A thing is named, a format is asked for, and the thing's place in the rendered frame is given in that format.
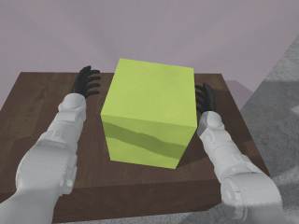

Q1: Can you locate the pedestal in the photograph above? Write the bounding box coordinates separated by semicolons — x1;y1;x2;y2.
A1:
0;72;270;224

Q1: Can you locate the left robot hand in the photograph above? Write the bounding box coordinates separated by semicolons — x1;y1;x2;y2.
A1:
71;65;101;99

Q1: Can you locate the left robot upper arm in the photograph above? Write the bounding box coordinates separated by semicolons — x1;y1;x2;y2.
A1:
0;146;78;224

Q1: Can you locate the right robot forearm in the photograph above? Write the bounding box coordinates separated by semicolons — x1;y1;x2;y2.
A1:
197;111;283;207

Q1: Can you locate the left robot forearm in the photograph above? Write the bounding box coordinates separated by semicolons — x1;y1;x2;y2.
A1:
15;93;87;189

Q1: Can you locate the right robot hand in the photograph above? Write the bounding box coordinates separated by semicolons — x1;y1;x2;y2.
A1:
194;82;217;115

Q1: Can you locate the carton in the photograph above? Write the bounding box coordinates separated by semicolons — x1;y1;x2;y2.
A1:
100;58;197;169

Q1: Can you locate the right robot upper arm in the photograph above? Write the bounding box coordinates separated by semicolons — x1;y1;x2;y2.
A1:
221;173;299;224

